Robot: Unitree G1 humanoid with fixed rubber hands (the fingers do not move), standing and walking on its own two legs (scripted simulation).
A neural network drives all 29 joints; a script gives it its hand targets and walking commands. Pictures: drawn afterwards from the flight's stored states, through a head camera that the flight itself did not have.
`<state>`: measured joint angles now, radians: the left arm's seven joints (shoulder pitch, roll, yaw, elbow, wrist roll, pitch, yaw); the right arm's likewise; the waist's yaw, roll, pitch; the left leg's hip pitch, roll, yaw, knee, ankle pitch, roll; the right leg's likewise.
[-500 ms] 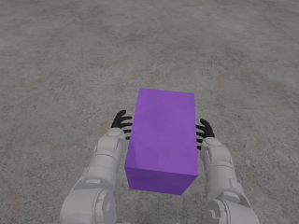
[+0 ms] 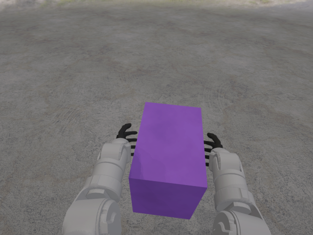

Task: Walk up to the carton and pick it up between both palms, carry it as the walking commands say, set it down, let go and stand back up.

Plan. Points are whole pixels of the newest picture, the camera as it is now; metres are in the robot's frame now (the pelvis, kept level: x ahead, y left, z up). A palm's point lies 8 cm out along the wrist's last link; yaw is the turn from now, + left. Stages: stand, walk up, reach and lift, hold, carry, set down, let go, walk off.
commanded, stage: reach and lift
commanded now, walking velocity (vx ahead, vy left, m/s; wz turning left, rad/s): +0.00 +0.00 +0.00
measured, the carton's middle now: (167, 159) +0.36 -0.03 -0.01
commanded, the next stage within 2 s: hold in 1.18 s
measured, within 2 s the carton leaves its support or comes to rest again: neither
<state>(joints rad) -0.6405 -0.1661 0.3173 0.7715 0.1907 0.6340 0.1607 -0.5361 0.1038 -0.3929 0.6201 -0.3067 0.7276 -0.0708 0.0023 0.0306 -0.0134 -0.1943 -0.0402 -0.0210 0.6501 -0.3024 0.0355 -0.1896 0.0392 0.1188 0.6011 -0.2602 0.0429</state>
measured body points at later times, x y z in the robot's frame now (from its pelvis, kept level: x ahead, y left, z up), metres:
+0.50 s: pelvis +0.00 -0.01 +0.00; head -0.08 -0.01 +0.45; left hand +0.34 +0.10 +0.07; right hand +0.32 -0.17 +0.06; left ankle +0.04 +0.09 -0.72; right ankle +0.05 -0.15 -0.72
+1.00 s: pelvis +0.00 -0.01 +0.00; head -0.07 -0.01 +0.45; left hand +0.33 +0.12 +0.06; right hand +0.33 -0.15 +0.06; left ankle +0.04 +0.09 -0.72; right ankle +0.05 -0.15 -0.72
